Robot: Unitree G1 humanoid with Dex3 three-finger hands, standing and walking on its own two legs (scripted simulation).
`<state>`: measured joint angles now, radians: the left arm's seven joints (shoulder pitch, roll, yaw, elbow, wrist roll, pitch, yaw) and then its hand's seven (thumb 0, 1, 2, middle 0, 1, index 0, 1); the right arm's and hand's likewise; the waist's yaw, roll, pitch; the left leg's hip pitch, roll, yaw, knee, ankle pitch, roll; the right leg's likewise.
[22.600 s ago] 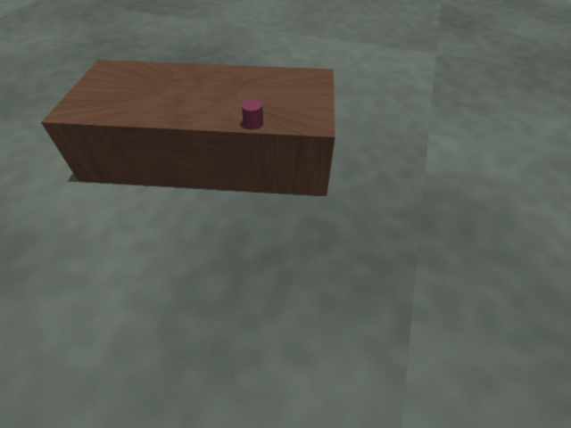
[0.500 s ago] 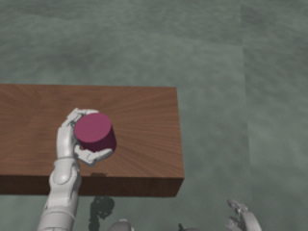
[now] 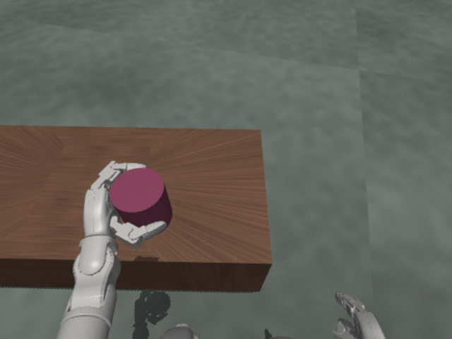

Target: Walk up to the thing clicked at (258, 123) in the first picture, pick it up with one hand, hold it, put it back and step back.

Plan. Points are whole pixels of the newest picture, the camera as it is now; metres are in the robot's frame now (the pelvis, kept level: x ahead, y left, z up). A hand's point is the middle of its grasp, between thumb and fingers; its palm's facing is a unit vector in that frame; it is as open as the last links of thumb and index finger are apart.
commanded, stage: hold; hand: left
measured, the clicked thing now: (143, 203) +0.33 +0.15 +0.05
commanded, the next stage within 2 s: crouch in 0.86 s
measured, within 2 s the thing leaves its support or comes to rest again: neither
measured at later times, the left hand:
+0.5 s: hand (136, 205) +0.32 +0.17 +0.05, palm faces +0.13 -0.99 -0.01, open 11.8 cm
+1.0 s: hand (135, 204) +0.33 +0.17 +0.05, palm faces +0.14 -0.99 -0.01, open 11.8 cm
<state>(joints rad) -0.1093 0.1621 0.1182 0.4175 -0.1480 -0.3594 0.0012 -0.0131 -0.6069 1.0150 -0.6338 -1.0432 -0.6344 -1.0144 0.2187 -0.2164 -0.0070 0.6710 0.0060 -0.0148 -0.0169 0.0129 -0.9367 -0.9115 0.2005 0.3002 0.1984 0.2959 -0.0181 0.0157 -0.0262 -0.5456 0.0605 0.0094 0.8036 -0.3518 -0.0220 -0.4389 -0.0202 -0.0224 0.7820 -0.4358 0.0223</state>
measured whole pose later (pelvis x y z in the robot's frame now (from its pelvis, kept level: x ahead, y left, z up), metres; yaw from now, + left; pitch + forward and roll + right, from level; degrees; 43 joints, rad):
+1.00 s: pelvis +0.00 +0.00 +0.00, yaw +0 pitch +5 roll -1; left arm -0.12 0.16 0.13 0.43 -0.15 -0.35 0.01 -0.01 -0.61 1.02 -0.63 -1.05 -0.63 -1.02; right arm 0.21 -0.21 -0.01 0.66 0.01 -0.01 -0.02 0.01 -0.94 -0.91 0.20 0.30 0.20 0.30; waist -0.02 0.01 -0.03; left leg -0.55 0.06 0.01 0.80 -0.35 -0.02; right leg -0.44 -0.02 -0.02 0.78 -0.43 0.03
